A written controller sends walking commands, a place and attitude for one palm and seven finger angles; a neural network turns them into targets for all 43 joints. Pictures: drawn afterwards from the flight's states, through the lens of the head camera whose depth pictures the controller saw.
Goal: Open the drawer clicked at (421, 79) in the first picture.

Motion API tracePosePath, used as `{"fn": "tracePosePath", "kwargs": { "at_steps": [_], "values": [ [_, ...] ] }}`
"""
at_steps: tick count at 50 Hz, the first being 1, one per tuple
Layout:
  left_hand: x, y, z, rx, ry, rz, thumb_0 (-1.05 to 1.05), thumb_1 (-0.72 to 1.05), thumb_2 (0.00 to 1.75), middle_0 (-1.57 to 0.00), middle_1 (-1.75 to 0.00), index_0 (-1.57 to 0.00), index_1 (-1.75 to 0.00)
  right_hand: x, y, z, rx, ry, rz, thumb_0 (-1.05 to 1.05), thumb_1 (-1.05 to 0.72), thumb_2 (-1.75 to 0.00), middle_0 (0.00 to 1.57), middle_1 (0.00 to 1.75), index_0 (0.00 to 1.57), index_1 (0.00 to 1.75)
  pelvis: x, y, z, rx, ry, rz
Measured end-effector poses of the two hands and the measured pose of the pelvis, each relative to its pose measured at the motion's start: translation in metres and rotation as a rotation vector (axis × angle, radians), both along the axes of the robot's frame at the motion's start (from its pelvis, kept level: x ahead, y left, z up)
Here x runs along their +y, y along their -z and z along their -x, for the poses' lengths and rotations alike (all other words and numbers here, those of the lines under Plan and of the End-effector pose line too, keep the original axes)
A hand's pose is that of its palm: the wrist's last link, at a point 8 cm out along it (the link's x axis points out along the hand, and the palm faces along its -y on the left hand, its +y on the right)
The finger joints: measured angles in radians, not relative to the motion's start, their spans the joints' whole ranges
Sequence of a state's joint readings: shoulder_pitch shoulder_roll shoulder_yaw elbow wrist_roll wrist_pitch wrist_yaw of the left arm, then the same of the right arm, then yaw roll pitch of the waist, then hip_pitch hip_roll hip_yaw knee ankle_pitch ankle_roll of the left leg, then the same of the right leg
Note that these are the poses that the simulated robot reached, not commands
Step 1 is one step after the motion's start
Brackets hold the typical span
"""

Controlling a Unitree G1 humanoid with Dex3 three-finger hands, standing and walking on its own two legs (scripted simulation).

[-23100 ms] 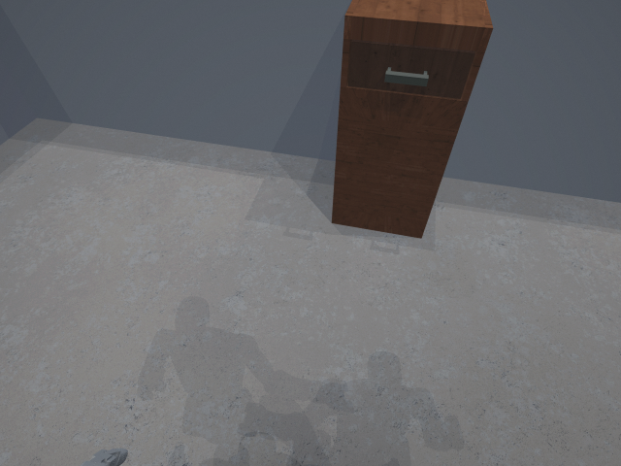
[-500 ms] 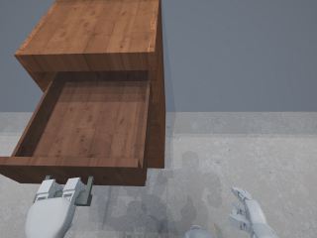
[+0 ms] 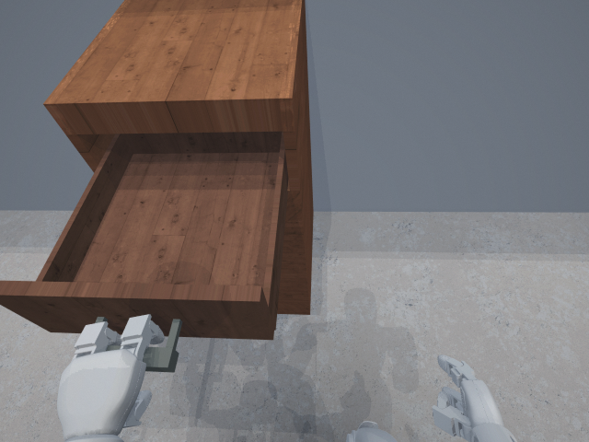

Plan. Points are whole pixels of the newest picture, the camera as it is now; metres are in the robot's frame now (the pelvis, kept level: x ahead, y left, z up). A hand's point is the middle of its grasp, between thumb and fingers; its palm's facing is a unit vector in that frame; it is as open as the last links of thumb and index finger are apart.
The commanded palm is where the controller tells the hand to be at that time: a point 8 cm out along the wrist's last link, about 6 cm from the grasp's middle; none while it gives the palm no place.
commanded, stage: open the thumb to release the handle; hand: left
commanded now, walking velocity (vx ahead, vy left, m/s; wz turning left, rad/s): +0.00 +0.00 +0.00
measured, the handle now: (132, 341) +0.24 +0.24 +0.01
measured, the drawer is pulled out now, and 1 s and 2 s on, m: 0.30 0.30 0.30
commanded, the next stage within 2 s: lift the hand off the handle in 0.14 s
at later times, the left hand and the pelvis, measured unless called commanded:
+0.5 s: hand (133, 387) +0.18 +0.23 -0.01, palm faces +0.00 -0.07 -1.00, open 13.8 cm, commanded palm +0.17 +0.23 +0.04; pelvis +0.00 +0.00 +0.00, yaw +1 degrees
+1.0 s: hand (114, 370) +0.19 +0.23 +0.05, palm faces +0.03 -0.08 -1.00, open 13.5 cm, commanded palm +0.17 +0.24 +0.11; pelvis +0.00 -0.01 +0.02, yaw +1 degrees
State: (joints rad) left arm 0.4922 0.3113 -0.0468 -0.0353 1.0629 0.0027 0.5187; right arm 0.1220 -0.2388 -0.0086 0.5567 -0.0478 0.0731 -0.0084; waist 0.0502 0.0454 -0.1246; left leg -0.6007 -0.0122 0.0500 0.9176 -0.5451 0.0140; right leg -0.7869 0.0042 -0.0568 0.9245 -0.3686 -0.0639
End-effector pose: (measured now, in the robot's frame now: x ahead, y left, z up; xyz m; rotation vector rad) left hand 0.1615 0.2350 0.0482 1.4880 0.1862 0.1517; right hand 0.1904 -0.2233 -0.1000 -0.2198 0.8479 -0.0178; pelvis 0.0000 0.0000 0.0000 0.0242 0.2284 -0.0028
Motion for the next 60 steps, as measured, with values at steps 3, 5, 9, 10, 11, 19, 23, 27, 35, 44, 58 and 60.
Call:
{"fn": "tracePosePath", "kwargs": {
  "at_steps": [3,5,9,10,11,19,23,27,35,44,58,60],
  "values": [
    [0.0,-0.001,0.0,0.009,0.002,0.003,0.0,-0.01,0.51,-0.32,-1.22,-0.35,-1.25,0.002,-0.003,-0.001,-0.013,-0.008,-0.005,0.02,-0.91,-0.89,0.2,0.3,0.2,0.3,-0.001,-0.001,0.001,-0.005,0.0,-0.001],
    [0.0,-0.001,0.001,0.012,0.005,0.004,0.0,-0.13,0.46,-0.31,-1.2,-0.34,-1.24,0.002,-0.004,-0.001,-0.02,-0.012,-0.006,0.01,-0.91,-0.89,0.2,0.3,0.2,0.3,-0.001,-0.001,0.002,-0.006,0.0,-0.001],
    [0.0,0.0,0.002,0.01,0.009,0.003,0.0,-0.31,0.38,-0.3,-1.18,-0.33,-1.22,0.001,-0.005,-0.002,-0.023,-0.02,0.001,0.01,-0.91,-0.89,0.2,0.3,0.2,0.3,-0.002,-0.001,0.002,-0.005,-0.002,-0.002],
    [0.0,0.0,0.002,0.008,0.011,0.002,0.0,-0.34,0.37,-0.29,-1.18,-0.33,-1.22,0.0,-0.004,-0.003,-0.022,-0.021,0.003,0.01,-0.91,-0.89,0.2,0.3,0.2,0.3,-0.002,-0.001,0.002,-0.004,-0.003,-0.002],
    [0.0,0.0,0.002,0.006,0.013,0.002,0.0,-0.37,0.36,-0.29,-1.18,-0.33,-1.21,0.0,-0.004,-0.003,-0.02,-0.021,0.006,0.01,-0.91,-0.89,0.2,0.3,0.2,0.3,-0.002,-0.001,0.002,-0.003,-0.003,-0.002],
    [0.0,0.003,0.002,-0.005,0.013,-0.004,0.0,-0.47,0.31,-0.3,-1.19,-0.32,-1.2,-0.003,0.0,-0.003,-0.005,-0.017,0.02,0.01,-0.91,-0.89,0.2,0.3,0.2,0.3,-0.002,0.001,0.002,0.004,-0.008,-0.001],
    [-0.002,0.003,-0.001,-0.013,0.012,-0.006,0.0,-0.49,0.31,-0.31,-1.19,-0.32,-1.2,-0.003,0.002,-0.002,-0.001,-0.016,0.018,0.01,-0.91,-0.89,0.2,0.3,0.2,0.3,-0.002,0.002,0.003,0.004,-0.011,-0.001],
    [-0.004,0.004,-0.005,-0.015,0.013,-0.008,0.0,-0.49,0.3,-0.32,-1.2,-0.32,-1.2,-0.001,0.003,-0.001,0.002,-0.014,0.013,0.01,-0.91,-0.89,0.2,0.3,0.2,0.3,-0.002,0.001,0.004,0.002,-0.012,-0.002],
    [-0.003,-0.01,-0.007,-0.019,0.005,-0.011,0.0,-0.49,0.3,-0.32,-1.2,-0.35,-1.22,0.002,-0.002,0.0,0.001,-0.003,0.001,0.02,-0.91,-0.89,0.2,0.3,0.2,0.3,-0.004,-0.005,0.004,-0.023,-0.012,-0.002],
    [-0.004,-0.037,-0.007,-0.041,0.007,-0.004,0.0,-0.49,0.3,-0.32,-1.2,-0.38,-1.23,0.003,-0.015,-0.006,-0.02,-0.016,-0.001,0.02,-0.91,-0.89,0.2,0.3,0.2,0.3,-0.005,-0.016,0.003,-0.063,-0.015,-0.003],
    [0.001,-0.072,-0.008,-0.052,0.015,0.0,0.0,-0.49,0.3,-0.32,-1.2,-0.39,-1.24,0.01,-0.035,-0.023,-0.061,-0.042,-0.01,0.02,-0.91,-0.89,0.2,0.3,0.2,0.3,-0.005,-0.029,-0.001,-0.117,-0.016,0.001],
    [0.002,-0.078,-0.008,-0.06,0.016,0.0,0.0,-0.49,0.3,-0.32,-1.2,-0.4,-1.24,0.012,-0.037,-0.025,-0.065,-0.046,-0.012,0.02,-0.91,-0.89,0.2,0.3,0.2,0.3,-0.004,-0.031,-0.002,-0.124,-0.015,0.002]
  ]
}}
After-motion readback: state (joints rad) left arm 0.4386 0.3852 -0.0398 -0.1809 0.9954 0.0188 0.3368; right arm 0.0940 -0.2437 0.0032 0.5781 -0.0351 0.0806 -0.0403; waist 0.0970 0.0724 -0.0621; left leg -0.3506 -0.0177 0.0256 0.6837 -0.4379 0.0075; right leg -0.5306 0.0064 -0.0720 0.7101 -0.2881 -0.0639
